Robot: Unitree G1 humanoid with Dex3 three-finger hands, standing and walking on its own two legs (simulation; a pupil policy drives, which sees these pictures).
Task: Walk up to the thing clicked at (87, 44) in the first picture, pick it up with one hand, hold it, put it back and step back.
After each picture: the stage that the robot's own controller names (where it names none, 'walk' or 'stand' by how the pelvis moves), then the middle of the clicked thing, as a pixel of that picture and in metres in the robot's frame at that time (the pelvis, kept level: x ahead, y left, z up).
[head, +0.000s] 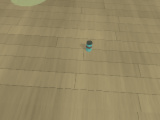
stand; (89, 46) +1.28 -0.14 -0.72
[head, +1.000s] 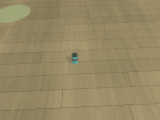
walk; (74, 58) +1.15 +0.10 -0.70
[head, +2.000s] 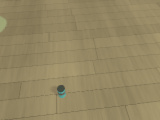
walk; (61, 91) +0.71 +0.19 -0.71
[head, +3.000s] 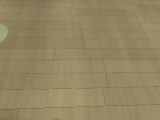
walk; out of the picture +0.41 +0.08 -0.70
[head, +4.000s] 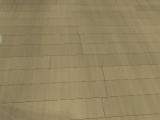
stand; out of the picture +0.30 +0.09 -0.72
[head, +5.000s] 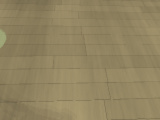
stand; out of the picture +0.28 +0.08 -0.72
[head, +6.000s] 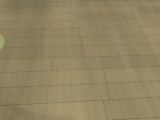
stand; out of the picture +0.28 +0.09 -0.73
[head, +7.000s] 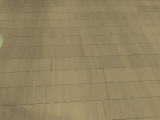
stand; out of the picture +0.28 +0.09 -0.73
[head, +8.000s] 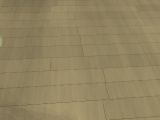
go down; out of the picture +0.27 +0.09 -0.73
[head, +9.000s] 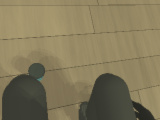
go down; (36, 72) +0.37 +0.13 -0.31
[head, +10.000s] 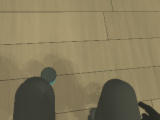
approach; (48, 76) +0.36 +0.12 -0.31
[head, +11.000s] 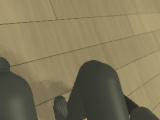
close in; out of the picture +0.36 +0.16 -0.22
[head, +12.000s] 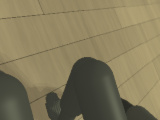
close; out of the picture +0.37 +0.17 -0.22
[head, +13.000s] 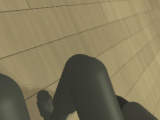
lift; out of the picture +0.37 +0.17 -0.22
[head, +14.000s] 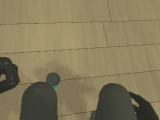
lift; (53, 81) +0.37 +0.11 -0.35
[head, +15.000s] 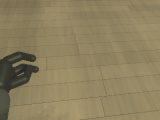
go down; out of the picture +0.31 +0.07 -0.67
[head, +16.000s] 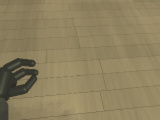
go down; out of the picture +0.30 +0.09 -0.68
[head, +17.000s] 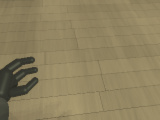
stand; out of the picture +0.30 +0.09 -0.68
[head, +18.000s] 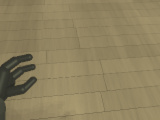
stand; out of the picture +0.30 +0.09 -0.67
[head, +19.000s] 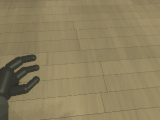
stand; out of the picture +0.30 +0.09 -0.68
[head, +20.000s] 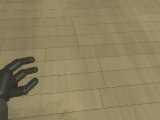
stand; out of the picture +0.31 +0.09 -0.68
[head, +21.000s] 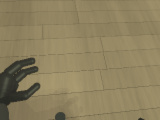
stand; (60, 118) +0.33 +0.09 -0.60
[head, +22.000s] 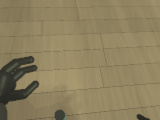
stand; (59, 116) +0.32 +0.09 -0.59
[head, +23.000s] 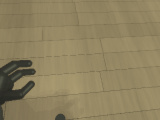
stand; out of the picture +0.32 +0.09 -0.62
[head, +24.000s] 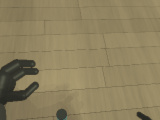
hold; (61, 115) +0.33 +0.08 -0.58
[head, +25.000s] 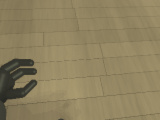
stand; out of the picture +0.31 +0.09 -0.63
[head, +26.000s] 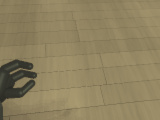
hold; out of the picture +0.30 +0.09 -0.66
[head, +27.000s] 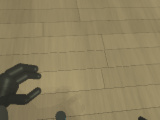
close; (60, 117) +0.32 +0.09 -0.60
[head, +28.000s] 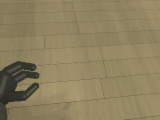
hold; out of the picture +0.31 +0.09 -0.64
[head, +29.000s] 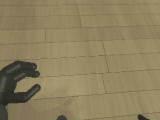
hold; out of the picture +0.32 +0.09 -0.61
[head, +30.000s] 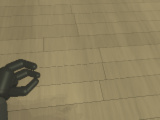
hold; out of the picture +0.30 +0.09 -0.65
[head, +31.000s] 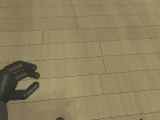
hold; out of the picture +0.31 +0.09 -0.62
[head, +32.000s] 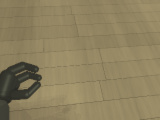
hold; out of the picture +0.31 +0.09 -0.64
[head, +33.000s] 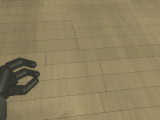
hold; out of the picture +0.29 +0.09 -0.68
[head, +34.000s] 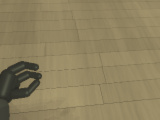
close; out of the picture +0.31 +0.09 -0.66
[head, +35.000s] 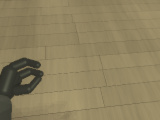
close; out of the picture +0.30 +0.09 -0.67
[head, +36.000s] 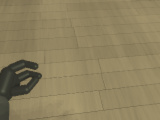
hold; out of the picture +0.30 +0.09 -0.68
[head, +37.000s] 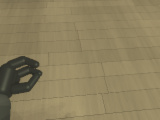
hold; out of the picture +0.30 +0.09 -0.68
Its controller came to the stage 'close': yes
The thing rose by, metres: 0.00
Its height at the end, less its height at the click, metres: +0.00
